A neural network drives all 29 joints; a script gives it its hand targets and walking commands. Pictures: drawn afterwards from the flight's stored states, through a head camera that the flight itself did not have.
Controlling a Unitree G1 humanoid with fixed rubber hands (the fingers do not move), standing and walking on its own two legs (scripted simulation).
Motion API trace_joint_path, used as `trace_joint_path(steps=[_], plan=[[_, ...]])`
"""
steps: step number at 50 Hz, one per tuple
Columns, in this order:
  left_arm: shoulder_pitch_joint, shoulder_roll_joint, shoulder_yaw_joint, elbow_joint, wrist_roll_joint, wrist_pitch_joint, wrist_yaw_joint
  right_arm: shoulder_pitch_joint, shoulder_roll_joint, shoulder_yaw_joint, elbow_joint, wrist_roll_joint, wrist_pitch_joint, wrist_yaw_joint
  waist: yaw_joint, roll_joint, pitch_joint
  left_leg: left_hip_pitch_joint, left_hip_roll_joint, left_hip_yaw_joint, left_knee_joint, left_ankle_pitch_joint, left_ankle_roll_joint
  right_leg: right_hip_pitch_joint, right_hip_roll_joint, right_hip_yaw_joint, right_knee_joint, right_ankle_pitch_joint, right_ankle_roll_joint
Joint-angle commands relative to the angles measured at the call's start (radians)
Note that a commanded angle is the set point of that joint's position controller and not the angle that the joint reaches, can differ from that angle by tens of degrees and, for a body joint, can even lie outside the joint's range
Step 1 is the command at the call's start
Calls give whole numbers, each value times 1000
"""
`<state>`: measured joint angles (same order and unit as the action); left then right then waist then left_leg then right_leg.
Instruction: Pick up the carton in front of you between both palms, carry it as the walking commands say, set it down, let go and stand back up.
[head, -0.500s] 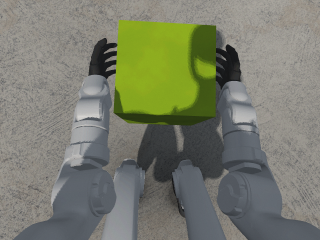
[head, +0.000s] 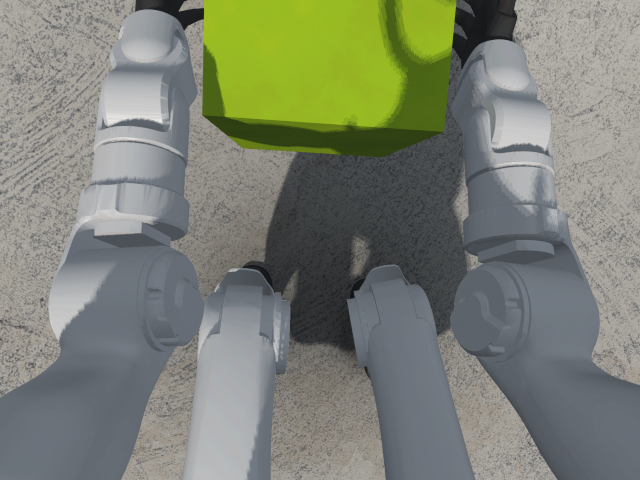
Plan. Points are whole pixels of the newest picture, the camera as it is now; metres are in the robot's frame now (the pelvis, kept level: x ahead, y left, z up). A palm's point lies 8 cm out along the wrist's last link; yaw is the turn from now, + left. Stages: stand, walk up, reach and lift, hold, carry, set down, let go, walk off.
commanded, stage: set down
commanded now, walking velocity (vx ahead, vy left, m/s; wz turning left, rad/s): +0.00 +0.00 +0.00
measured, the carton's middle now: (322, 53) +0.55 +0.01 -0.23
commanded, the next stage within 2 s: none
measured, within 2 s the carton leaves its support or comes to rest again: rests again in 0.52 s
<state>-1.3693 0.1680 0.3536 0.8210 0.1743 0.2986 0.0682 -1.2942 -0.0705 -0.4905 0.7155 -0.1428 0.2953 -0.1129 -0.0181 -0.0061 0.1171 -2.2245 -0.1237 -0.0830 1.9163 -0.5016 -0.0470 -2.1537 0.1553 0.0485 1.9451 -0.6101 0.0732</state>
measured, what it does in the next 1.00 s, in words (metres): lowers itself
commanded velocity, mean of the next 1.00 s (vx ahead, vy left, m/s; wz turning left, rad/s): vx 0.00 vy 0.00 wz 0.00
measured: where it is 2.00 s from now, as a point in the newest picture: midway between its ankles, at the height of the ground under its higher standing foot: (310, 344)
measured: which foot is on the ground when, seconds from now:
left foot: down 0.00-1.00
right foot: down 0.00-1.00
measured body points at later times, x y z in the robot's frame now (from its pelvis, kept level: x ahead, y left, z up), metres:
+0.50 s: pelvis +0.01 +0.00 -0.06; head +0.38 +0.01 +0.18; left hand +0.58 +0.16 -0.23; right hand +0.56 -0.14 -0.23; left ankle +0.11 +0.12 -0.41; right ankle +0.09 -0.12 -0.41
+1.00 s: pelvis -0.01 +0.00 -0.07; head +0.37 +0.01 +0.16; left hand +0.58 +0.17 -0.24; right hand +0.56 -0.14 -0.24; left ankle +0.11 +0.12 -0.41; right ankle +0.09 -0.12 -0.41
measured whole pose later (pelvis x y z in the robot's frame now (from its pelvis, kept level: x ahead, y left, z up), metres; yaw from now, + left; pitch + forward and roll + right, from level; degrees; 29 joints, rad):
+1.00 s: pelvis -0.01 +0.00 -0.07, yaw -2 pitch +32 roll -2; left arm -1.56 0.33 0.38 1.01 0.10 0.22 -0.07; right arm -1.50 -0.17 -0.45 0.90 -0.10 0.22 0.00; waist 0.00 0.00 0.48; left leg -2.20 -0.07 -0.03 2.22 -0.59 -0.02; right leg -2.14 0.14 0.01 2.25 -0.68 0.06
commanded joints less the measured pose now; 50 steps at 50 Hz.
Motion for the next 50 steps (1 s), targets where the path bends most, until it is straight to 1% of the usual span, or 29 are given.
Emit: trace_joint_path(steps=[1, 7, 8, 10, 13, 16, 18, 21, 26, 30, 35, 46, 50], plan=[[-589, -881, -422, -12, -149, -34, -234, -711, 838, 514, -29, 161, -33, 267, -13, 57, -1243, 810, -8, 143, -48, 367, 18, 477, 8, -145, -113, 368, -12], [-657, -823, -443, 0, -198, -51, -241, -779, 795, 552, -31, 215, -48, 246, -4, 49, -1224, 778, 6, 143, 47, 402, 27, 489, -1, -137, -31, 407, -12], [-681, -822, -449, -20, -211, -56, -244, -788, 789, 562, -36, 221, -53, 244, 6, 37, -1214, 723, 7, 143, 56, 386, 30, 515, -6, -128, -19, 412, -18], [-696, -804, -449, -31, -234, -66, -250, -806, 796, 587, -40, 239, -61, 235, 16, -9, -1203, 669, 7, 141, 78, 408, 36, 571, -5, -124, 12, 472, -19], [-695, -790, -454, -47, -262, -74, -253, -841, 815, 646, -78, 284, -71, 221, 41, -49, -1259, 689, 8, 137, 108, 465, 50, 636, -2, -119, 46, 551, -19], [-647, -807, -440, -5, -254, -72, -261, -817, 828, 655, -59, 295, -73, 220, 52, -39, -1210, 691, 9, 131, 128, 491, 60, 601, 0, -111, 63, 563, -23], [-622, -819, -431, 21, -246, -72, -270, -788, 828, 636, -27, 286, -74, 225, 50, -30, -1144, 667, 11, 126, 137, 475, 62, 558, 2, -108, 68, 536, -28], [-618, -821, -419, 39, -239, -75, -283, -756, 819, 596, 16, 264, -77, 230, 37, -12, -1054, 633, 14, 118, 146, 442, 63, 492, 3, -107, 74, 487, -38], [-660, -790, -409, 51, -238, -83, -287, -770, 778, 547, 54, 241, -86, 234, 19, 13, -948, 608, 19, 109, 156, 382, 63, 416, 0, -109, 86, 407, -52], [-640, -755, -375, 105, -216, -76, -290, -754, 739, 503, 108, 206, -78, 245, 14, 4, -810, 555, 18, 108, 148, 266, 62, 376, -3, -116, 86, 297, -58], [-608, -723, -331, 168, -185, -65, -302, -711, 707, 446, 173, 165, -64, 266, 9, -1, -651, 500, 15, 104, 144, 179, 65, 319, -7, -114, 89, 207, -63], [-517, -617, -248, 261, -125, -42, -319, -602, 609, 353, 260, 94, -37, 288, 5, -14, -412, 417, 19, 87, 144, 58, 72, 268, -16, -95, 90, 104, -75], [-482, -581, -220, 291, -102, -31, -325, -563, 579, 320, 293, 69, -24, 292, 9, -12, -345, 403, 24, 86, 147, 29, 74, 256, -17, -88, 89, 77, -79]])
